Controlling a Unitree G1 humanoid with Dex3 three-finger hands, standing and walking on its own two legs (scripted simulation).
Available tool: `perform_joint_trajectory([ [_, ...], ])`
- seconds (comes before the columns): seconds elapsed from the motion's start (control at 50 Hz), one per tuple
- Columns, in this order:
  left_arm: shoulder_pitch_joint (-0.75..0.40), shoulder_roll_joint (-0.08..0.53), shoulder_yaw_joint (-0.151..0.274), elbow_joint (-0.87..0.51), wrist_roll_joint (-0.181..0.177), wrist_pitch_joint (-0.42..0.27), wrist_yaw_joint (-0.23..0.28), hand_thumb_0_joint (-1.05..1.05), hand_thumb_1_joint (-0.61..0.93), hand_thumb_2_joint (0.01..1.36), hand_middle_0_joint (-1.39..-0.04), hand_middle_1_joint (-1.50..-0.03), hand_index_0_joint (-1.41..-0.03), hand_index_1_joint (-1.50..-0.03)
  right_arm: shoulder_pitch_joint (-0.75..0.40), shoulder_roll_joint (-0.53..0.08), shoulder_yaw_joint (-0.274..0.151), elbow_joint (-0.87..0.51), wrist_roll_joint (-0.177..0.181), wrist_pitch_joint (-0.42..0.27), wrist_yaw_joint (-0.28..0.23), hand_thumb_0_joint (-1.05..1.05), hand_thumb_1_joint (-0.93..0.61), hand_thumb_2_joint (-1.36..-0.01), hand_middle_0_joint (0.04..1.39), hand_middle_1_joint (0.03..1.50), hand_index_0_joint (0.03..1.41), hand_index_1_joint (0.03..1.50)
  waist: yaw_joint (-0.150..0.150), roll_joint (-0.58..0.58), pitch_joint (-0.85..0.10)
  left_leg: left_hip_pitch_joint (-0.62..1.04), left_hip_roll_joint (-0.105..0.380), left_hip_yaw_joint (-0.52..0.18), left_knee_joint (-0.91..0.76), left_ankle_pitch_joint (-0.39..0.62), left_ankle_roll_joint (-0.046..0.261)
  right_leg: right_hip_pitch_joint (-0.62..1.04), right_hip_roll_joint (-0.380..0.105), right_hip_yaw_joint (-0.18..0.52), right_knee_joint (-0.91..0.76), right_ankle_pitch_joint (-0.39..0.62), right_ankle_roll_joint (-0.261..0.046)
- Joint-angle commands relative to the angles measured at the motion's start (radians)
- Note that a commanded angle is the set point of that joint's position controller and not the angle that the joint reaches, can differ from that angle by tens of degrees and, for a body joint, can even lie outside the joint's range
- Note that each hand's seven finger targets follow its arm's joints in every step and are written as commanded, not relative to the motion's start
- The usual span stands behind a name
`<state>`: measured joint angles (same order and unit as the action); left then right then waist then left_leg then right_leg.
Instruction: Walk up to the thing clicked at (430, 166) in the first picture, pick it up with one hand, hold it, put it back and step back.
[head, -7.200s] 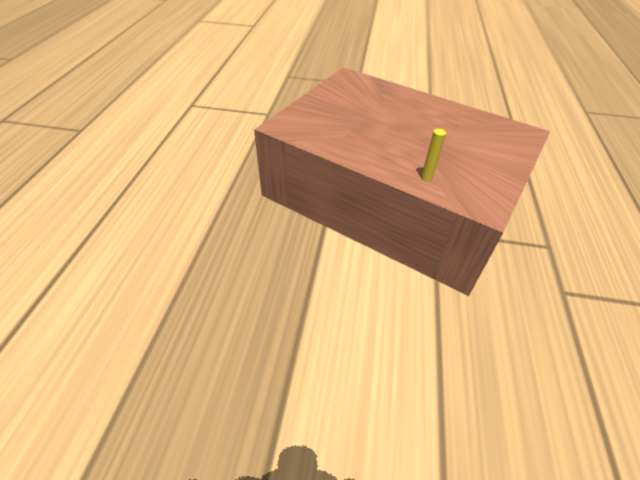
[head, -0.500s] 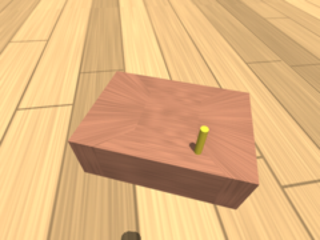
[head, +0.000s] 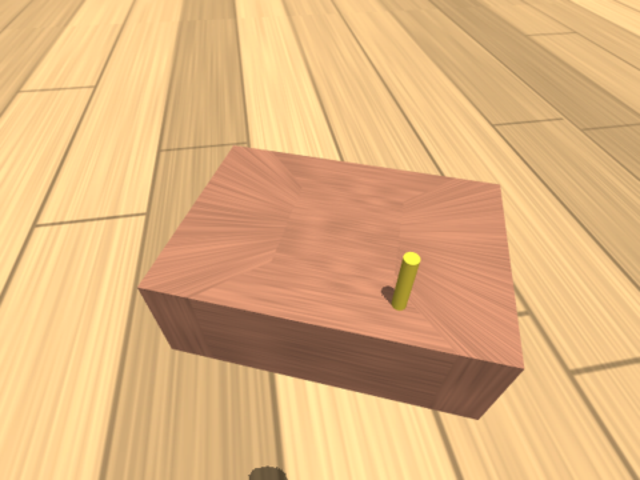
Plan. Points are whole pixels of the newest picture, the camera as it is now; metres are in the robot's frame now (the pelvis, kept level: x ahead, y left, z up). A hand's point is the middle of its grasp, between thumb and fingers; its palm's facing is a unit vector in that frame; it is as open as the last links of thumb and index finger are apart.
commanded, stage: walk up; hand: right
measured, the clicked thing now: (404, 283) +0.65 -0.19 -0.32
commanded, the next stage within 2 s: none
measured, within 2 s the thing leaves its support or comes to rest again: neither
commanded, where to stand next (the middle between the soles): +0.28 +0.09 m, yaw -11 degrees
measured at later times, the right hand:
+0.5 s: hand out of the picture +0.13 -0.19 -0.15, palm faces +0.09 +0.94 -0.34, open 7.4 cm
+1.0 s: hand (432, 414) +0.27 -0.16 -0.16, palm faces +0.16 +0.89 -0.42, open 7.4 cm
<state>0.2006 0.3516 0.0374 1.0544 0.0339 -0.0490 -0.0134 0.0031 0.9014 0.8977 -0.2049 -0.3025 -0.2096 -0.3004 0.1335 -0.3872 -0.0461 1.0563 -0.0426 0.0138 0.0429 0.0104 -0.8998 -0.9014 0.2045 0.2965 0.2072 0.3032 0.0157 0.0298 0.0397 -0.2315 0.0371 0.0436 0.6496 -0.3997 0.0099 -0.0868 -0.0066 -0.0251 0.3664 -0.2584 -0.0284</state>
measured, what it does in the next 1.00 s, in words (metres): walks ahead: left foot, then right foot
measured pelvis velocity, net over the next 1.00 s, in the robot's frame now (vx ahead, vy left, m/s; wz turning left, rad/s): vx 0.24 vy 0.12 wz -0.21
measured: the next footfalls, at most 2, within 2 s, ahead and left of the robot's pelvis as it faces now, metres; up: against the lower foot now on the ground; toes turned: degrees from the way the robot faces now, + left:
left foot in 0.20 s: +0.16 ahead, +0.20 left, +0.00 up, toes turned +1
right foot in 0.56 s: +0.27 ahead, -0.04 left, +0.00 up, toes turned -8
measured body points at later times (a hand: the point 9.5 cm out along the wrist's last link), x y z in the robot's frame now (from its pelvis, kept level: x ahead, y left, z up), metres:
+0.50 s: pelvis +0.14 +0.09 -0.01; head +0.16 +0.07 +0.44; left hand +0.24 +0.41 -0.11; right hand +0.13 -0.23 -0.13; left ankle +0.12 +0.20 -0.74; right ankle +0.20 -0.05 -0.72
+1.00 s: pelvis +0.24 +0.12 -0.03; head +0.28 +0.13 +0.42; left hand +0.40 +0.41 -0.15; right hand +0.27 -0.21 -0.13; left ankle +0.28 +0.24 -0.74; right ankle +0.20 -0.02 -0.71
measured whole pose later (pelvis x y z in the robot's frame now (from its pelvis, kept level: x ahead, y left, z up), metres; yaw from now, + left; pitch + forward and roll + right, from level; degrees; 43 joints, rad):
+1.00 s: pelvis +0.24 +0.12 -0.03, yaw -12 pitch -2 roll -1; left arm 0.16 0.42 0.03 0.89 0.00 0.02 0.01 0.01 0.90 0.90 -0.20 -0.30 -0.21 -0.30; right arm 0.18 -0.37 -0.03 0.89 -0.01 -0.03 0.00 0.01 -0.90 -0.90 0.21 0.30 0.21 0.30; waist 0.00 -0.03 0.13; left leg -0.33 0.07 0.05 0.71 -0.35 0.00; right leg -0.39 0.04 0.08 0.97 -0.53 -0.03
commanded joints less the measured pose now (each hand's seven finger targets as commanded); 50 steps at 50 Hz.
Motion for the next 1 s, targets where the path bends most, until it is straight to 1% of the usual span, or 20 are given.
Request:
perform_joint_trajectory([
  [0.0,0.019,0.335,0.099,-0.106,-0.005,-0.032,0.029,0.0,0.9,0.9,-0.2,-0.3,-0.2,-0.3,-0.059,-0.214,-0.074,-0.149,-0.007,-0.017,0.023,0.0,-0.9,-0.9,0.2,0.3,0.2,0.3,0.012,-0.124,0.109,-0.379,0.098,-0.136,0.228,-0.006,-0.015,0.054,-0.313,0.407,-0.232,-0.352,-0.203],
  [0.08,0.021,0.338,0.103,-0.154,-0.002,-0.036,0.016,0.0,0.9,0.9,-0.2,-0.3,-0.2,-0.3,-0.045,-0.2,-0.09,-0.193,-0.015,-0.022,0.041,0.0,-0.9,-0.9,0.2,0.3,0.2,0.3,0.004,-0.164,0.074,-0.208,0.081,-0.081,0.072,-0.006,-0.027,-0.033,-0.237,0.238,-0.144,-0.13,-0.162],
  [0.16,-0.033,0.295,0.084,-0.203,0.001,-0.018,0.006,0.0,0.9,0.9,-0.2,-0.3,-0.2,-0.3,0.221,-0.226,-0.132,-0.135,-0.008,-0.034,0.029,0.0,-0.9,-0.9,0.2,0.3,0.2,0.3,-0.142,-0.043,-0.029,0.284,-0.003,0.031,-0.145,0.133,-0.018,-0.325,-0.12,0.084,0.223,0.003,-0.087],
  [0.18,0.039,0.215,0.056,-0.204,-0.003,-0.015,0.006,0.0,0.9,0.9,-0.2,-0.3,-0.2,-0.3,0.33,-0.305,-0.157,-0.116,-0.018,-0.04,0.017,0.0,-0.9,-0.9,0.2,0.3,0.2,0.3,-0.188,0.223,-0.079,0.398,0.09,-0.128,-0.266,-0.069,0.026,-0.458,-0.003,0.004,0.562,-0.079,-0.057],
  [0.2,0.04,0.182,0.046,-0.225,-0.02,-0.016,0.014,0.0,0.9,0.9,-0.2,-0.3,-0.2,-0.3,0.31,-0.372,-0.156,-0.157,-0.017,-0.049,0.014,0.0,-0.9,-0.9,0.2,0.3,0.2,0.3,-0.171,0.355,-0.056,0.306,0.334,-0.616,-0.499,-0.294,0.132,-0.589,0.113,0.034,0.752,-0.319,-0.024],
  [0.22,0.041,0.272,0.059,-0.208,-0.012,-0.016,0.025,0.0,0.9,0.9,-0.2,-0.3,-0.2,-0.3,0.206,-0.406,-0.159,-0.187,0.011,-0.048,0.014,0.0,-0.9,-0.9,0.2,0.3,0.2,0.3,-0.117,0.211,-0.01,0.106,0.4,-0.698,-0.523,-0.418,0.22,-0.505,0.032,0.165,0.828,-0.322,-0.039],
  [0.26,0.142,0.307,0.064,-0.158,-0.037,-0.011,0.017,0.0,0.9,0.9,-0.2,-0.3,-0.2,-0.3,0.09,-0.322,-0.122,-0.24,0.017,-0.047,0.006,0.0,-0.9,-0.9,0.2,0.3,0.2,0.3,-0.026,0.114,0.067,0.036,0.322,-0.465,-0.465,-0.323,0.207,-0.488,-0.027,0.14,0.826,-0.196,-0.027],
  [0.32,0.183,0.289,0.07,-0.131,-0.035,-0.007,-0.007,0.0,0.9,0.9,-0.2,-0.3,-0.2,-0.3,0.106,-0.277,-0.104,-0.249,0.013,-0.065,0.002,0.0,-0.9,-0.9,0.2,0.3,0.2,0.3,-0.019,0.149,0.082,-0.015,0.217,-0.246,-0.449,-0.096,0.171,-0.393,-0.039,0.08,0.638,-0.114,0.01],
  [0.42,0.067,0.251,0.063,-0.214,-0.015,-0.02,-0.02,0.0,0.9,0.9,-0.2,-0.3,-0.2,-0.3,0.182,-0.286,-0.106,-0.272,0.011,-0.071,0.003,0.0,-0.9,-0.9,0.2,0.3,0.2,0.3,-0.063,0.126,0.068,0.069,0.251,-0.167,-0.379,0.15,0.225,-0.346,-0.049,0.018,0.342,-0.081,0.023],
  [0.5,0.159,0.22,0.067,-0.19,-0.012,-0.036,0.005,0.0,0.9,0.9,-0.2,-0.3,-0.2,-0.3,0.136,-0.24,-0.081,-0.313,0.027,-0.051,-0.007,0.0,-0.9,-0.9,0.2,0.3,0.2,0.3,0.011,0.035,-0.009,-0.031,0.213,-0.072,-0.137,0.43,0.16,-0.053,0.014,-0.017,0.167,0.132,0.0],
  [0.52,0.199,0.256,0.079,-0.186,-0.012,-0.041,0.015,0.0,0.9,0.9,-0.2,-0.3,-0.2,-0.3,0.147,-0.187,-0.062,-0.32,0.037,-0.05,-0.009,0.0,-0.9,-0.9,0.2,0.3,0.2,0.3,0.038,-0.061,-0.054,-0.063,0.154,-0.026,0.012,0.408,0.115,0.058,0.002,0.022,0.106,0.166,-0.012],
  [0.56,0.197,0.377,0.1,-0.232,-0.017,-0.048,0.033,0.0,0.9,0.9,-0.2,-0.3,-0.2,-0.3,0.231,-0.123,-0.034,-0.324,0.042,-0.032,-0.018,0.0,-0.9,-0.9,0.2,0.3,0.2,0.3,0.02,-0.295,-0.093,-0.278,-0.048,-0.007,0.374,-0.147,0.009,0.112,-0.355,0.644,-0.086,0.096,-0.162],
  [0.58,0.15,0.396,0.1,-0.245,-0.029,-0.039,0.031,0.0,0.9,0.9,-0.2,-0.3,-0.2,-0.3,0.223,-0.222,-0.068,-0.299,0.031,-0.013,-0.033,0.0,-0.9,-0.9,0.2,0.3,0.2,0.3,0.013,-0.185,-0.054,-0.251,-0.007,-0.084,0.473,-0.244,0.011,0.003,-0.39,0.662,-0.041,0.068,-0.272],
  [0.68,0.067,0.301,0.066,-0.274,-0.023,-0.032,0.04,0.0,0.9,0.9,-0.2,-0.3,-0.2,-0.3,0.231,-0.194,-0.058,-0.244,0.027,-0.013,-0.035,0.0,-0.9,-0.9,0.2,0.3,0.2,0.3,-0.022,-0.162,-0.014,-0.185,0.044,-0.076,0.333,-0.095,0.007,-0.13,-0.206,0.274,0.071,0.371,-0.204],
  [0.76,0.024,0.29,0.055,-0.275,-0.019,-0.009,0.039,0.0,0.9,0.9,-0.2,-0.3,-0.2,-0.3,0.182,-0.171,-0.058,-0.223,0.034,-0.029,-0.04,0.0,-0.9,-0.9,0.2,0.3,0.2,0.3,-0.021,-0.212,-0.056,-0.025,0.002,-0.001,0.046,0.011,-0.006,-0.206,-0.159,0.193,0.198,0.514,-0.175],
  [0.8,-0.031,0.269,0.045,-0.294,-0.035,0.015,0.035,0.0,0.9,0.9,-0.2,-0.3,-0.2,-0.3,0.218,-0.19,-0.069,-0.197,0.028,-0.038,-0.05,0.0,-0.9,-0.9,0.2,0.3,0.2,0.3,-0.065,-0.144,-0.061,0.107,-0.002,-0.009,-0.106,0.259,0.011,-0.331,-0.13,0.186,0.289,0.355,-0.109],
  [0.82,-0.033,0.218,0.031,-0.304,-0.044,0.025,0.034,0.0,0.9,0.9,-0.2,-0.3,-0.2,-0.3,0.206,-0.247,-0.082,-0.202,0.014,-0.047,-0.057,0.0,-0.9,-0.9,0.2,0.3,0.2,0.3,-0.063,-0.002,-0.055,0.107,0.119,-0.181,-0.189,0.315,0.047,-0.396,-0.048,0.157,0.382,0.196,-0.051],
  [0.84,-0.023,0.215,0.033,-0.297,-0.048,0.038,0.04,0.0,0.9,0.9,-0.2,-0.3,-0.2,-0.3,0.141,-0.329,-0.089,-0.228,0.025,-0.054,-0.058,0.0,-0.9,-0.9,0.2,0.3,0.2,0.3,-0.045,0.143,-0.041,-0.032,0.34,-0.463,-0.309,0.263,0.162,-0.358,0.069,0.098,0.502,-0.084,-0.002],
  [0.86,-0.028,0.272,0.055,-0.264,-0.037,0.051,0.046,0.0,0.9,0.9,-0.2,-0.3,-0.2,-0.3,0.08,-0.347,-0.095,-0.235,0.032,-0.057,-0.055,0.0,-0.9,-0.9,0.2,0.3,0.2,0.3,-0.045,0.17,-0.014,-0.096,0.414,-0.53,-0.318,0.271,0.266,-0.321,0.05,0.124,0.657,-0.35,0.004],
  [0.98,-0.024,0.229,0.052,-0.212,-0.037,0.041,0.024,0.0,0.9,0.9,-0.2,-0.3,-0.2,-0.3,0.078,-0.282,-0.069,-0.215,0.024,-0.064,-0.072,0.0,-0.9,-0.9,0.2,0.3,0.2,0.3,-0.034,0.193,-0.076,0.15,0.261,-0.219,-0.103,0.76,0.192,-0.37,0.003,0.069,0.51,-0.272,0.009],
])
